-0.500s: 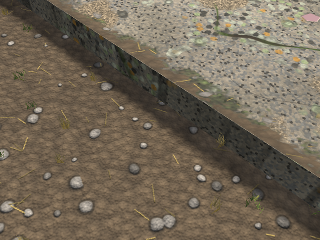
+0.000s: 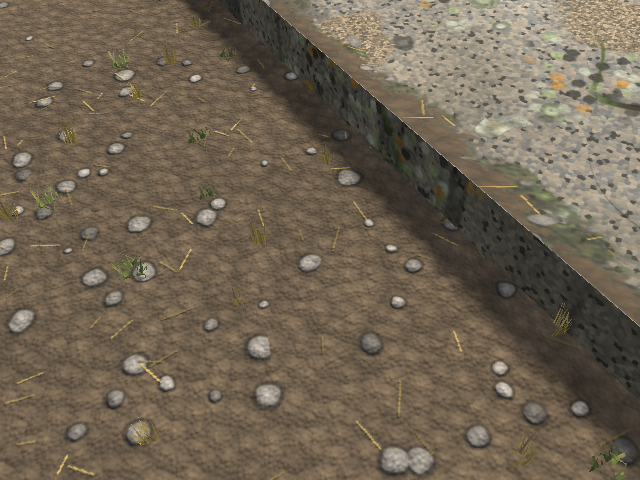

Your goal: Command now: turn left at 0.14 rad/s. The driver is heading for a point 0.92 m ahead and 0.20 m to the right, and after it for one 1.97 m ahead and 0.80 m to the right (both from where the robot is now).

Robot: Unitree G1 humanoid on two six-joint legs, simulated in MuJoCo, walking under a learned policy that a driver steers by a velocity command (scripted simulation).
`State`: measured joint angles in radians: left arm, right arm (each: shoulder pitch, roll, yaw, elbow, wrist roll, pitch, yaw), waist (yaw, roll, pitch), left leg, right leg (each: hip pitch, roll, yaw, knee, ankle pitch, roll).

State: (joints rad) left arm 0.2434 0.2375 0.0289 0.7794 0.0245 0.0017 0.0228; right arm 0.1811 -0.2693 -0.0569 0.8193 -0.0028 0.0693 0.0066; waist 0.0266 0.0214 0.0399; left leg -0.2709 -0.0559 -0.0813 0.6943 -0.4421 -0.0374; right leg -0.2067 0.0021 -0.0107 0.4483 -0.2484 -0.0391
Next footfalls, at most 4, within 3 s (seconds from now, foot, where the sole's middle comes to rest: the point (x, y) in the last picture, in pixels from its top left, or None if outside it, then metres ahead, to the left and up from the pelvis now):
0.06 left None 0.01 0.12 -0.78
0.40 right None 0.12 -0.11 -0.78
0.90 left None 0.45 0.08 -0.78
1.42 right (394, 381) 0.70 -0.08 -0.78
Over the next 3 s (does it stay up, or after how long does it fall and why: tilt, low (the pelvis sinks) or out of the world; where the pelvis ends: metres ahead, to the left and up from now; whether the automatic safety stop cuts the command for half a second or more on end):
stays up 0.75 -0.13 -0.02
